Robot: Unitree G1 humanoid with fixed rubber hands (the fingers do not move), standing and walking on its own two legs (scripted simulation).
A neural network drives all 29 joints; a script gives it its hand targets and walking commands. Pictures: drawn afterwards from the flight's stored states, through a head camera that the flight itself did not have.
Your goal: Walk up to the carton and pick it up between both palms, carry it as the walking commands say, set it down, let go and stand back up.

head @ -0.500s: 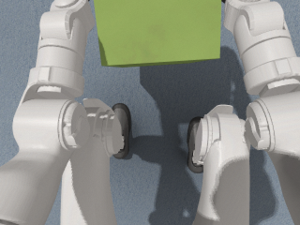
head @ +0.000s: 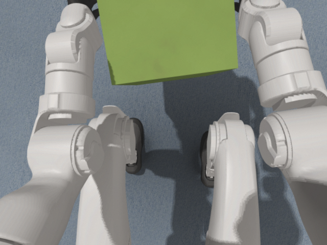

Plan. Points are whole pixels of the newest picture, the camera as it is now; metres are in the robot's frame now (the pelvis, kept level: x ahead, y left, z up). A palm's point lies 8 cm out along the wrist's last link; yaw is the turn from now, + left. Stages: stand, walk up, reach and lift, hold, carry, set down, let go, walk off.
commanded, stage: reach and lift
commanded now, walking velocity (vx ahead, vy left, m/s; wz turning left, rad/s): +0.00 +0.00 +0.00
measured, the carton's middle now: (166, 28) +0.54 +0.03 -0.14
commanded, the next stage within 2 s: none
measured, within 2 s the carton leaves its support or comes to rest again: neither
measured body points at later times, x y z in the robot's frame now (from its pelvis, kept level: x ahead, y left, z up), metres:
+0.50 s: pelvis +0.00 +0.00 +0.06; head +0.29 -0.02 +0.38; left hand +0.53 +0.17 -0.01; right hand +0.56 -0.12 +0.00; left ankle +0.18 +0.15 -0.40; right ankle +0.15 -0.14 -0.40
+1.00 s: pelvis +0.00 +0.00 +0.12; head +0.27 -0.02 +0.46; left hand +0.51 +0.17 +0.06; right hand +0.54 -0.12 +0.07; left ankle +0.18 +0.15 -0.40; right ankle +0.15 -0.14 -0.40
